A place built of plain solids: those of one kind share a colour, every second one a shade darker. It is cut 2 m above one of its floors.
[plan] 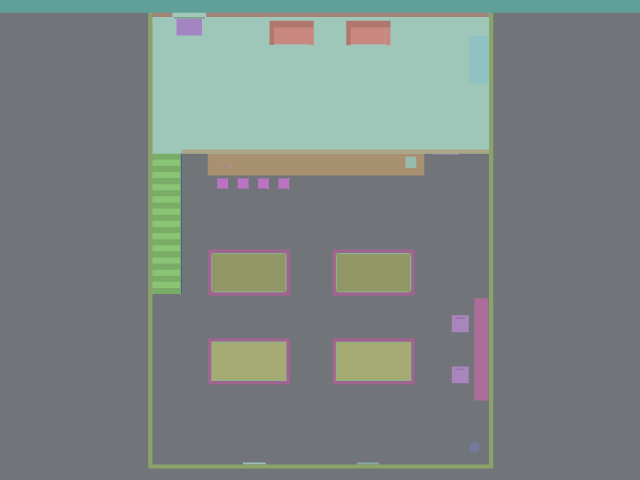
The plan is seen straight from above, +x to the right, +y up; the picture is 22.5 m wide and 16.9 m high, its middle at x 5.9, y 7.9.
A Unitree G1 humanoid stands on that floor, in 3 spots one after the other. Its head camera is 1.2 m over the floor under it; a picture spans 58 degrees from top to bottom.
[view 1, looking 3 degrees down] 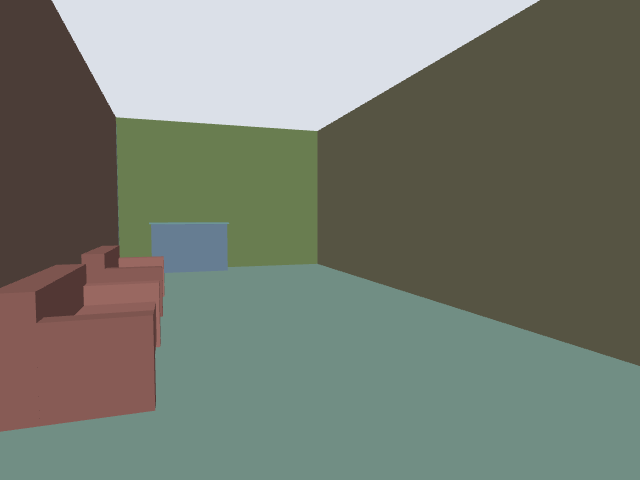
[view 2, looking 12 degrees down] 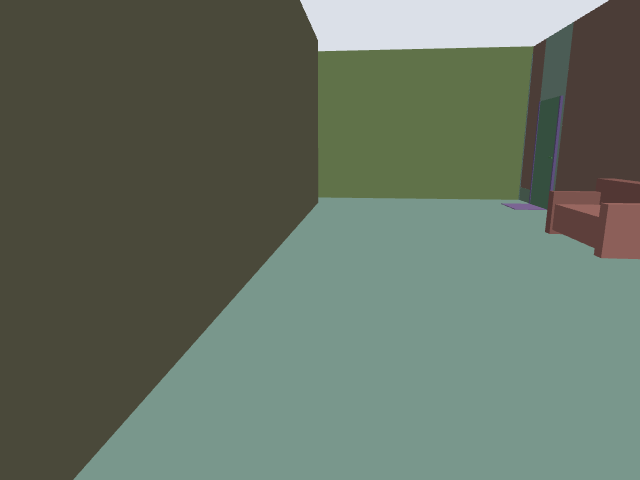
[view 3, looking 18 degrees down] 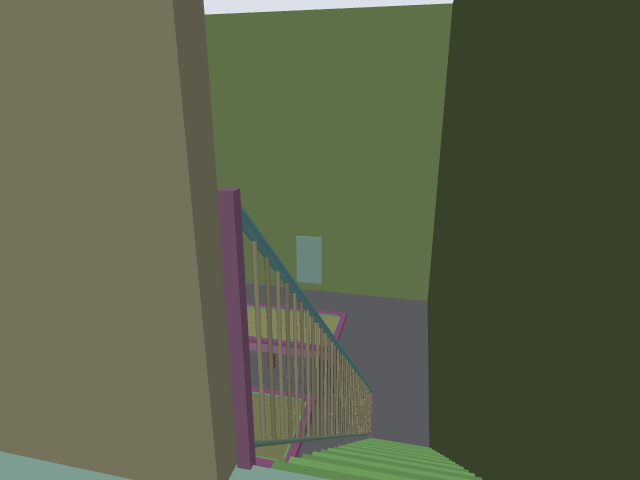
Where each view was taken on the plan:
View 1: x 1.30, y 14.65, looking -19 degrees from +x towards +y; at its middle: entrance_wall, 10.96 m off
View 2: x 10.65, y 12.14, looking -174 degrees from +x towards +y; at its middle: upper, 5.77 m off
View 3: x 0.48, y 12.04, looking -77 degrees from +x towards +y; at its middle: cue_rack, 12.92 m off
